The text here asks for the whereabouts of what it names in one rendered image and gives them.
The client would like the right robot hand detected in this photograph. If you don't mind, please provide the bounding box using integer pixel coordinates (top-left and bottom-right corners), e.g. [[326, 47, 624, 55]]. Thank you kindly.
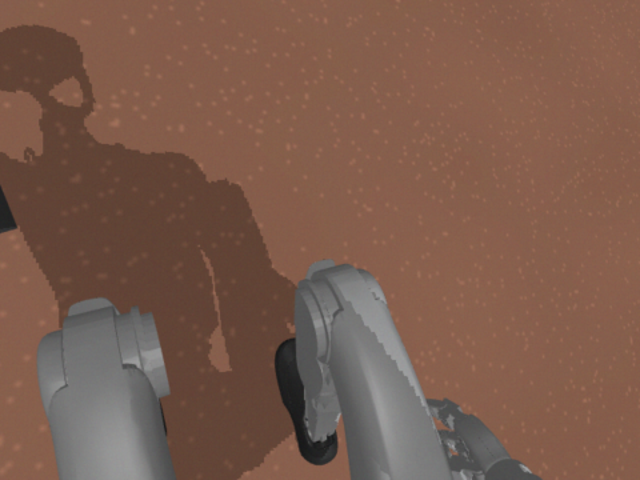
[[426, 398, 512, 480]]

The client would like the right robot arm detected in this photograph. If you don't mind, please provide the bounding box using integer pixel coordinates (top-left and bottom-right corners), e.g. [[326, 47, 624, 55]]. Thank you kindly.
[[484, 459, 543, 480]]

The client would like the cube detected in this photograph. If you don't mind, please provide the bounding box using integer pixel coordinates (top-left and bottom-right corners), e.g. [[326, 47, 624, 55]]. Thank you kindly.
[[0, 185, 17, 233]]

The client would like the right robot foot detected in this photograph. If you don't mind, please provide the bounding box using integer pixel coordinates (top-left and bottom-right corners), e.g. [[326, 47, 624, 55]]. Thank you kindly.
[[275, 338, 338, 465]]

